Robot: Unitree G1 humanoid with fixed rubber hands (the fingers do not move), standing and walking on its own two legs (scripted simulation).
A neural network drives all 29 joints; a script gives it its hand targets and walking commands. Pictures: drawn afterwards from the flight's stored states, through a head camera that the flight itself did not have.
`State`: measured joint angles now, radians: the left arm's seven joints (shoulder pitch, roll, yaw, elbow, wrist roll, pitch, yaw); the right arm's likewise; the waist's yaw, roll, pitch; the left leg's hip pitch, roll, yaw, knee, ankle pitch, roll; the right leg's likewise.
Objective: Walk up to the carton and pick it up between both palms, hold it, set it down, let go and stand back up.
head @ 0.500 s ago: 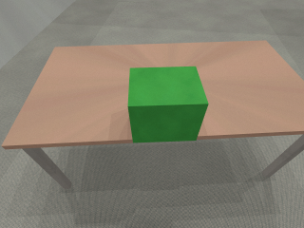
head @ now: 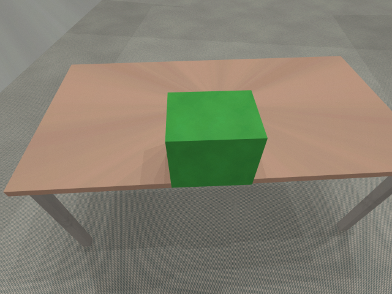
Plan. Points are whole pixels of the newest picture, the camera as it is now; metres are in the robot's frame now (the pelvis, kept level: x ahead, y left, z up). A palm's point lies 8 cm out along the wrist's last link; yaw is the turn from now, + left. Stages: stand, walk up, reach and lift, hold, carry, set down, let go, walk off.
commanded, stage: stand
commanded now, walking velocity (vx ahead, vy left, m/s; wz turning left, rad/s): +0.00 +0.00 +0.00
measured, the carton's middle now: (210, 139) +0.57 -0.03 -0.07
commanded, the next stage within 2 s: walk up in 1.44 s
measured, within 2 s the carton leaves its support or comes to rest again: neither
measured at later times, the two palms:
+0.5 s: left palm out of the picture -0.02 +0.20 -0.15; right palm out of the picture -0.02 -0.20 -0.14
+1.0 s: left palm out of the picture -0.04 +0.20 -0.15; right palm out of the picture -0.04 -0.19 -0.14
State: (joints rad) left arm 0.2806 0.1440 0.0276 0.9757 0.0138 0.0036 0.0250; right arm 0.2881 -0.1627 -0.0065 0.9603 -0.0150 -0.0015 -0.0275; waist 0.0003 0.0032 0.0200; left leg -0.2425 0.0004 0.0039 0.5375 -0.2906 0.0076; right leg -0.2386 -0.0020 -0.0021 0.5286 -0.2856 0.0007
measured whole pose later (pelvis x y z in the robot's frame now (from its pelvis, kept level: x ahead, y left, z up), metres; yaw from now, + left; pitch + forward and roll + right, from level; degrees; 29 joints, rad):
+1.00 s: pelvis -0.01 +0.01 +0.01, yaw +0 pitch -2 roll +0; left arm 0.30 0.08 0.01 1.18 0.01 0.00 0.04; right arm 0.29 -0.09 -0.01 1.17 -0.01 0.00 -0.04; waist 0.00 0.00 0.05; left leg -0.19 -0.01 0.01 0.46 -0.24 0.02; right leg -0.19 -0.01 0.00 0.45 -0.23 0.01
